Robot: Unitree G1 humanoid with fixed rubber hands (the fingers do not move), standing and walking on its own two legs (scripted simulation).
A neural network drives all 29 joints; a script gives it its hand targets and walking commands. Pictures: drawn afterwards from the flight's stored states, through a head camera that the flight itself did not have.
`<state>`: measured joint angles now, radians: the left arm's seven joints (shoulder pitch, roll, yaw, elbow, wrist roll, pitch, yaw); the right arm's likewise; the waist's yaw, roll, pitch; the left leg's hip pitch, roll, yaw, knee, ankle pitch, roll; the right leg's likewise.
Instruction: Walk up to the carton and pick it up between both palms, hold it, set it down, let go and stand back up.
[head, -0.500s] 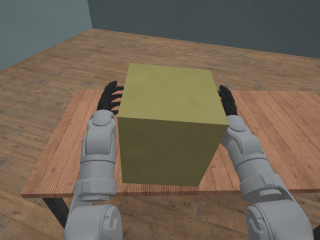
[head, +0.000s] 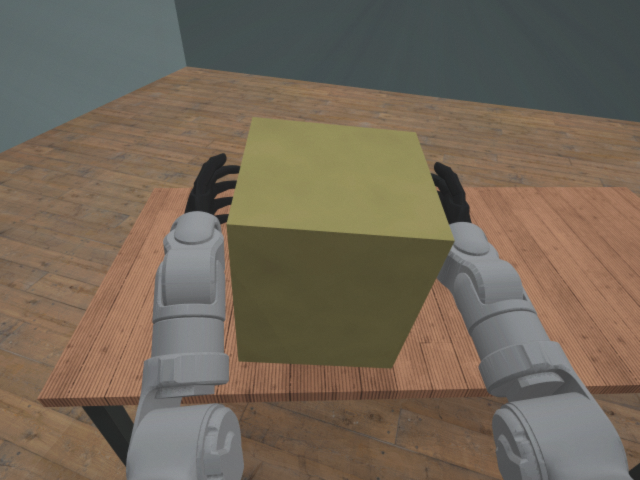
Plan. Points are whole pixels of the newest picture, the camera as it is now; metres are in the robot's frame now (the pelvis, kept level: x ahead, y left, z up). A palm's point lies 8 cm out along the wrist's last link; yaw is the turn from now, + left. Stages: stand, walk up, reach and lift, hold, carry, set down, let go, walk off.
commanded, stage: reach and lift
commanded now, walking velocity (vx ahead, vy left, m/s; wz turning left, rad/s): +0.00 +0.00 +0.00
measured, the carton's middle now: (325, 248) +0.38 +0.00 +0.14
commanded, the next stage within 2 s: hold in 0.34 s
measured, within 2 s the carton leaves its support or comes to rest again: neither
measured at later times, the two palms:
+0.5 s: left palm (195, 210) +0.36 +0.15 +0.22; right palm (451, 215) +0.36 -0.15 +0.21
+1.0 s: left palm (191, 207) +0.36 +0.16 +0.23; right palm (448, 211) +0.36 -0.14 +0.21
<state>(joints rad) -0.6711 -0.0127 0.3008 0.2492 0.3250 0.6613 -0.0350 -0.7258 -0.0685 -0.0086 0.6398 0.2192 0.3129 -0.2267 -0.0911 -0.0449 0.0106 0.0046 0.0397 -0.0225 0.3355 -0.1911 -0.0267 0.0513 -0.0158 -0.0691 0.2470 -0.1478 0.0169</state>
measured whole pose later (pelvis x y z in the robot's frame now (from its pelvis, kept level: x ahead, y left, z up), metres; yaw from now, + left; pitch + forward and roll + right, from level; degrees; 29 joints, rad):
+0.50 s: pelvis -0.01 +0.00 +0.00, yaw +0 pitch -8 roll -1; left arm -0.69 0.00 0.29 0.20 0.31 0.72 -0.02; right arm -0.75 -0.09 0.01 0.61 0.26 0.35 -0.24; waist -0.08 -0.03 0.00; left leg -0.01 0.04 -0.02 0.34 -0.18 -0.03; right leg 0.04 -0.01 -0.07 0.24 -0.13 0.02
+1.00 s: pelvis -0.01 +0.00 +0.00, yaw +0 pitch -8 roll -1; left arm -0.71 0.01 0.31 0.19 0.32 0.76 -0.05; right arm -0.78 -0.09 0.01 0.60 0.26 0.40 -0.24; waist -0.08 -0.03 -0.01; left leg -0.03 0.04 -0.03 0.34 -0.18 -0.03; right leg 0.02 -0.01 -0.07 0.25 -0.14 0.01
